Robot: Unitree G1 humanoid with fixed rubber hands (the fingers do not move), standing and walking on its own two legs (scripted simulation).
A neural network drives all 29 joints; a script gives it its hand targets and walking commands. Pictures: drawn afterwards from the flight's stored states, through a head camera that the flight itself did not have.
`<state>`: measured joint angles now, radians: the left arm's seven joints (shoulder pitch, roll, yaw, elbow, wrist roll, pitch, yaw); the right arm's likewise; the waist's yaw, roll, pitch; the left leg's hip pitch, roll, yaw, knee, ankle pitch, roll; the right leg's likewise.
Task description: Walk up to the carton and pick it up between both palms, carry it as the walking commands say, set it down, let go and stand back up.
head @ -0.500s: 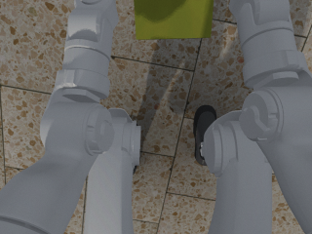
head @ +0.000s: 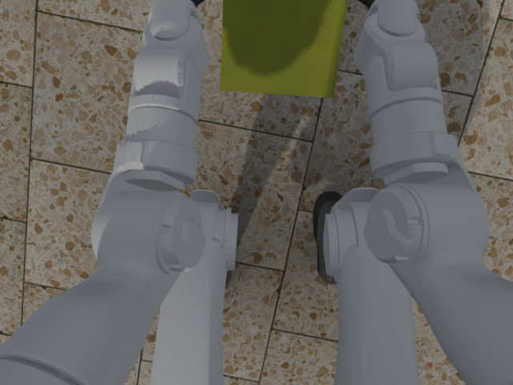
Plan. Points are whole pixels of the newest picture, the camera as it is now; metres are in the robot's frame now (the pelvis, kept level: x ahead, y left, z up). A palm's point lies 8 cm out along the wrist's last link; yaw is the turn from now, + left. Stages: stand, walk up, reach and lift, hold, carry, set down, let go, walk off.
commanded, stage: reach and lift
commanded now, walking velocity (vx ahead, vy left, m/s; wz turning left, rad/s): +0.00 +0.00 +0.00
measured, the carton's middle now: out of the picture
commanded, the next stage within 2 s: none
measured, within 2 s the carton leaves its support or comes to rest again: neither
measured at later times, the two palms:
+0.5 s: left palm out of the picture +0.52 +0.09 -0.04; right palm out of the picture +0.52 -0.13 -0.05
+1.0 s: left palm out of the picture +0.50 +0.09 +0.03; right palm out of the picture +0.49 -0.13 +0.03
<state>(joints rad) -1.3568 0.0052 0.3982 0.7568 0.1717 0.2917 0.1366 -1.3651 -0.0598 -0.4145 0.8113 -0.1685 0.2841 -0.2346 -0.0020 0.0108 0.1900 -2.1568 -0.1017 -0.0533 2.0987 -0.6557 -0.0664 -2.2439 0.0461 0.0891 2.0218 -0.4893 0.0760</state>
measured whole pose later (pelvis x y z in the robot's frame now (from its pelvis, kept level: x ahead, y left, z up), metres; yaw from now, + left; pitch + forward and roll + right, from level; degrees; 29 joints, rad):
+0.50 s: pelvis -0.01 +0.00 +0.04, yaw +0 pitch +43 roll +1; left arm -1.25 -0.08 0.48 0.68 0.27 0.32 0.13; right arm -1.25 0.03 -0.47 0.73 -0.26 0.34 -0.22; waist 0.00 0.01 0.03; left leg -2.08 -0.09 -0.06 1.92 -0.59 -0.06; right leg -2.16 0.05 0.09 1.85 -0.44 0.07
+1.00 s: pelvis +0.00 +0.00 +0.09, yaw +0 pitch +41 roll +2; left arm -1.10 -0.14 0.50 0.67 0.31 0.33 0.13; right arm -1.12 0.09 -0.48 0.71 -0.30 0.34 -0.21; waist 0.00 0.01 -0.07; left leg -1.91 -0.08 -0.06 1.77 -0.57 -0.06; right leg -1.99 0.05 0.09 1.70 -0.43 0.06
